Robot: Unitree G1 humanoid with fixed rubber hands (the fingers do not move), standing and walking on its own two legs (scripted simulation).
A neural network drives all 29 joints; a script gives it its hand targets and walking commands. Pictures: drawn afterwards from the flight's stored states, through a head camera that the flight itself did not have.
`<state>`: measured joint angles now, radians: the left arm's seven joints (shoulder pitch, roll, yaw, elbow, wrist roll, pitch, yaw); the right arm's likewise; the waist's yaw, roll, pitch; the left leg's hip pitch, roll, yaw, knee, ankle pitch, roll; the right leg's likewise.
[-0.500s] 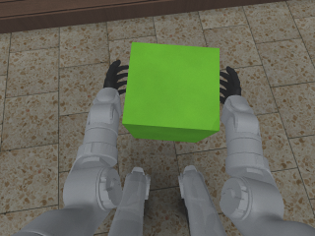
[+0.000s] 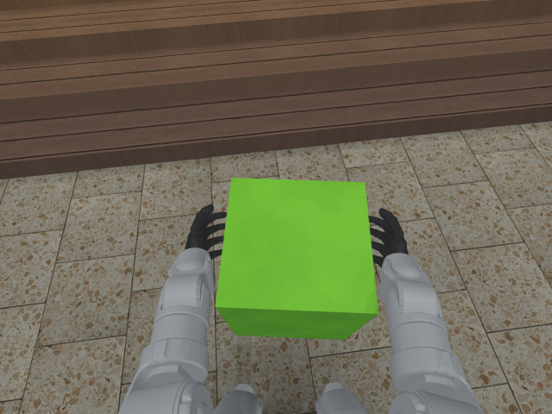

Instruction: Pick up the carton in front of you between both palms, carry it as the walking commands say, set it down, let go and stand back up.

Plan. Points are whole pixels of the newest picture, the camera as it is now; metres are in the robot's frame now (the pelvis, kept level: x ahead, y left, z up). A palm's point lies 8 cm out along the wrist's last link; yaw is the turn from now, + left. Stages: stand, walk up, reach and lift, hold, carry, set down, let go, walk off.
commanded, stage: reach and lift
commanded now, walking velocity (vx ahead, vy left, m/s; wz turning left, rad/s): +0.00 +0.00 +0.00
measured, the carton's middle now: (293, 266) +0.35 -0.01 -0.10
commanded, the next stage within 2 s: hold in 1.34 s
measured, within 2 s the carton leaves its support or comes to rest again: neither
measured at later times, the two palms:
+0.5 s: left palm (176, 254) +0.30 +0.15 +0.07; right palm (414, 254) +0.30 -0.15 +0.07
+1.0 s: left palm (175, 244) +0.31 +0.15 +0.08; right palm (416, 244) +0.31 -0.15 +0.08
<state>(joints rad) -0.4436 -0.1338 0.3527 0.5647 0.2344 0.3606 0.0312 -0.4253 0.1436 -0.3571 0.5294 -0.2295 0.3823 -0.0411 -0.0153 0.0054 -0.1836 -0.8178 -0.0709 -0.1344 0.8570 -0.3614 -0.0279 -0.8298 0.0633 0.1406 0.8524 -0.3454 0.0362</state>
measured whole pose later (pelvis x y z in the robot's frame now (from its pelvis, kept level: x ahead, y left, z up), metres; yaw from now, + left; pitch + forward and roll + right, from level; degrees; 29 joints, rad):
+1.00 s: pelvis +0.02 +0.00 +0.05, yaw +0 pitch -3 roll +0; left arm -0.29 -0.16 0.27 0.34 0.30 0.65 0.00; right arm -0.29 0.16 -0.26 0.34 -0.29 0.66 0.00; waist 0.00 0.00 -0.02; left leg -0.13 -0.03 -0.14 0.39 -0.21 -0.02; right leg -0.14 0.03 0.14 0.40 -0.20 0.02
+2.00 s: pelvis +0.01 +0.00 +0.05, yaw +0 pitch -7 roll +0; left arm -0.30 -0.16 0.26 0.27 0.30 0.75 -0.01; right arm -0.31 0.16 -0.25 0.27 -0.30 0.76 0.01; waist 0.00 0.00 0.00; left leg -0.05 -0.03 -0.13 0.36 -0.19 -0.02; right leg -0.06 0.03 0.13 0.36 -0.18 0.02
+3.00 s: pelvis +0.29 +0.03 +0.03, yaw +1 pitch +4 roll +2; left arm 0.10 -0.14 0.04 -0.58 -0.02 1.13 0.18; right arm 0.08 0.14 -0.04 -0.55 0.00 1.12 -0.19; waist 0.05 -0.04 -0.12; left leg -0.54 0.02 0.23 0.56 -0.20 0.03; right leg 0.04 -0.10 -0.13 0.39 -0.48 0.04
